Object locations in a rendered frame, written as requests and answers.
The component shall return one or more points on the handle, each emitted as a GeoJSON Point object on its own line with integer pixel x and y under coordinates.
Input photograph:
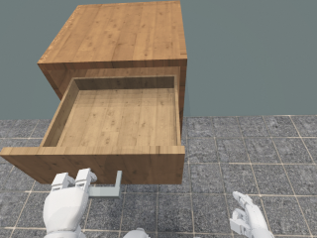
{"type": "Point", "coordinates": [106, 192]}

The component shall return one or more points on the cabinet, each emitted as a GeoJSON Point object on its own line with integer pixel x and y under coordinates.
{"type": "Point", "coordinates": [119, 39]}

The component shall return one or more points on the left robot hand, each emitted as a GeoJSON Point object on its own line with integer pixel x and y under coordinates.
{"type": "Point", "coordinates": [65, 206]}

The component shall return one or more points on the right robot forearm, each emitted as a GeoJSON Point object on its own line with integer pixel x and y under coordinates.
{"type": "Point", "coordinates": [261, 233]}

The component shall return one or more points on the drawer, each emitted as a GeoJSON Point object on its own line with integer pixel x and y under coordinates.
{"type": "Point", "coordinates": [108, 124]}

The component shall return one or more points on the right robot hand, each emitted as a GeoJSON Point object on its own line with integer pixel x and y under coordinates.
{"type": "Point", "coordinates": [243, 222]}

